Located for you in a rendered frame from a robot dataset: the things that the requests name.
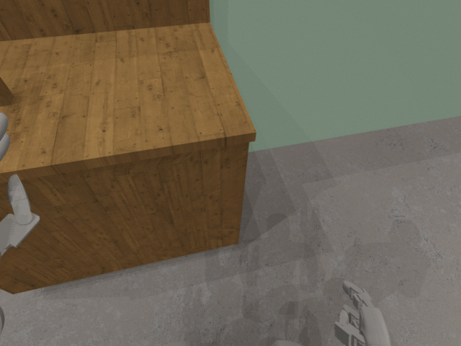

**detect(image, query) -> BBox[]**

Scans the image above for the right robot hand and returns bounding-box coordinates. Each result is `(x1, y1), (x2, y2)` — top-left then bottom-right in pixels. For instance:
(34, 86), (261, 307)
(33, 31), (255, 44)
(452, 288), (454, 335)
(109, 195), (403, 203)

(334, 280), (391, 346)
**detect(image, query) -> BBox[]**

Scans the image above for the counter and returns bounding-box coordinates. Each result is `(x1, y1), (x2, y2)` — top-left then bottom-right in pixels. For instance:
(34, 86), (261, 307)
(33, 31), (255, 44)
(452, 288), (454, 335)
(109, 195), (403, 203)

(0, 0), (256, 294)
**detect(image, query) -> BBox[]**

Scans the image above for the left robot hand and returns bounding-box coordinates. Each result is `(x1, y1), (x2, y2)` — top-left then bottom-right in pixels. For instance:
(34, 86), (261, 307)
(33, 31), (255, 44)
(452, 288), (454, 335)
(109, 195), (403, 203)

(0, 112), (40, 259)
